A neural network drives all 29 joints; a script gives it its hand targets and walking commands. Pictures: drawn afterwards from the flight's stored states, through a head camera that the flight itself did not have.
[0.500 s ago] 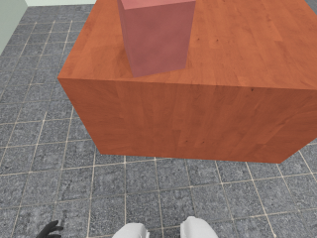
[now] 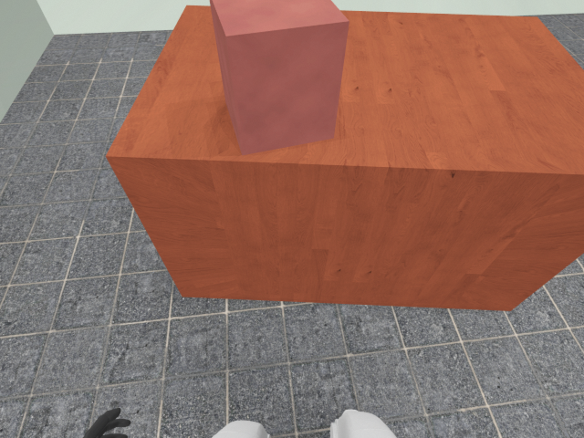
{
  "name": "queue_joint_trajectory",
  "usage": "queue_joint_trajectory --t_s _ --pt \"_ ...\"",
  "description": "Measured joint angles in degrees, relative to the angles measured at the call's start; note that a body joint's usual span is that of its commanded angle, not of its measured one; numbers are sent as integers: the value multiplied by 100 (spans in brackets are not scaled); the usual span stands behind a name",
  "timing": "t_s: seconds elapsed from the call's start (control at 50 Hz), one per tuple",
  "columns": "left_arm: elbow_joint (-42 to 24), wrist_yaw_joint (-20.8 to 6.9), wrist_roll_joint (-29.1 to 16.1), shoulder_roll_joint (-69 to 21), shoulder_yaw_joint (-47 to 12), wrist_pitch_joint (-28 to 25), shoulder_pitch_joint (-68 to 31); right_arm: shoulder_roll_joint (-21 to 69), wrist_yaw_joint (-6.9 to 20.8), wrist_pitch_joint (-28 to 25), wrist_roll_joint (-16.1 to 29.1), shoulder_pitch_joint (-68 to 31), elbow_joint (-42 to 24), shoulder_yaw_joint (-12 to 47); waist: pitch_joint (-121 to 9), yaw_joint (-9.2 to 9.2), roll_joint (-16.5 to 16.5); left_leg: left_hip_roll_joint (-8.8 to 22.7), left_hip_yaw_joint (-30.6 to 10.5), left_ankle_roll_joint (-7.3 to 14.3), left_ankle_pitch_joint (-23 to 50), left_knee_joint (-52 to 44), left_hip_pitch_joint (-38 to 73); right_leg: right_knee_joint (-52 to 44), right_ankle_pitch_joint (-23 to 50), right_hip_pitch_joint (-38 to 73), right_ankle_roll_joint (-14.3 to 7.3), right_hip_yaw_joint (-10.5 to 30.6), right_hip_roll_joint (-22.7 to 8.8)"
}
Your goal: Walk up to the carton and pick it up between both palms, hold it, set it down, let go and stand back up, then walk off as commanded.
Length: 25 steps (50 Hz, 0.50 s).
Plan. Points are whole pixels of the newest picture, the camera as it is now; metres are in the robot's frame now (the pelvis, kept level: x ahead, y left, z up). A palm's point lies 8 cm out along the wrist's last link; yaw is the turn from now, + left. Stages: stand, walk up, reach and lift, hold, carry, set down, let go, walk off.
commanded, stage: stand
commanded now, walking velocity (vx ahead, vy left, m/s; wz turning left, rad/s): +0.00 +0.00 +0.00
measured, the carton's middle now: (275, 69) +0.77 +0.06 +0.08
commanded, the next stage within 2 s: none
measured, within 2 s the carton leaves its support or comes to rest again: neither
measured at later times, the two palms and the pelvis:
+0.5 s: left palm out of the picture +0.07 +0.29 -0.11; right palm out of the picture +0.04 -0.31 -0.11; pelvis -0.02 +0.00 +0.00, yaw +0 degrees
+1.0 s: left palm out of the picture +0.06 +0.29 -0.11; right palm out of the picture +0.04 -0.31 -0.11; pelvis -0.02 +0.00 +0.01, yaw +0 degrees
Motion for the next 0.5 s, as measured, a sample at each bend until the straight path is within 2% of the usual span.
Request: queue_joint_trajectory --t_s 0.5 --pt "260 -26 0 -27 0 0 0 0 0 0 0 -17 181 0 -51 0 0 16 0 -7 206 -133 -9 -213 249 31 -10 0 10"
